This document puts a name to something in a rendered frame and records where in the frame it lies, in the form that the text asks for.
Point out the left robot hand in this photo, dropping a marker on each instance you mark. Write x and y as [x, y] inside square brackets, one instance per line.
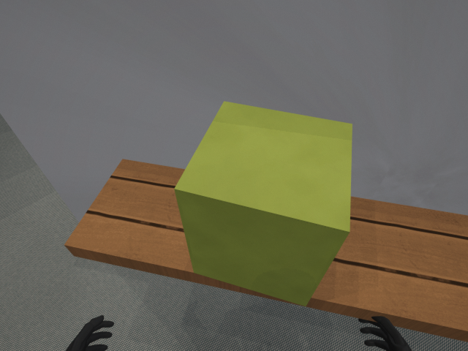
[86, 336]

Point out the right robot hand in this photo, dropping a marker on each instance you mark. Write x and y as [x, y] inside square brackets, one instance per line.
[393, 341]

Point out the carton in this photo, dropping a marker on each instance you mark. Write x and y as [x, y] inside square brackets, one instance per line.
[265, 200]

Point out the table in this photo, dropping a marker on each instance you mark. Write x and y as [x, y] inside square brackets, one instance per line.
[404, 263]

